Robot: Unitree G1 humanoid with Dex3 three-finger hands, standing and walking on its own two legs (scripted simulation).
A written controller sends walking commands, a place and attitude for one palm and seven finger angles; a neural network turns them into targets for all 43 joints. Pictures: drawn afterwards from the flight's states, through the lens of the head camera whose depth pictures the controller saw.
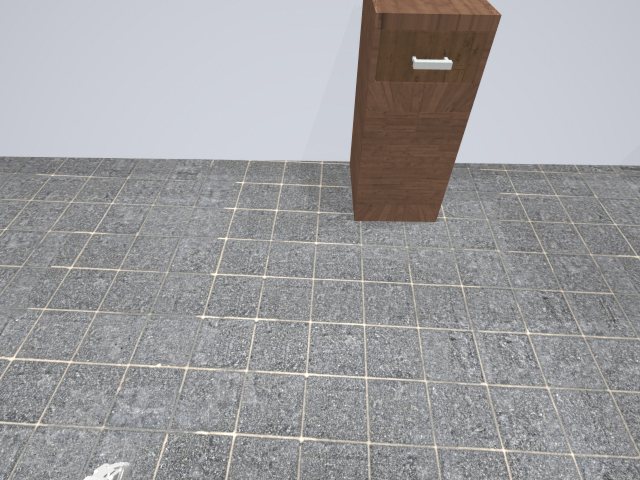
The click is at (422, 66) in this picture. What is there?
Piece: drawer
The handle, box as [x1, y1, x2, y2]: [412, 56, 452, 69]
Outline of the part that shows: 412,57 413,68 450,69 452,63 451,60 449,60 446,57 444,57 443,60 416,59 415,56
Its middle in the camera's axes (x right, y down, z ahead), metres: +0.35 -0.57 +1.25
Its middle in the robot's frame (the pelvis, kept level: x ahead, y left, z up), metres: +1.33 -0.29 -0.02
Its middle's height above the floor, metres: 0.74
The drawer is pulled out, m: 0.00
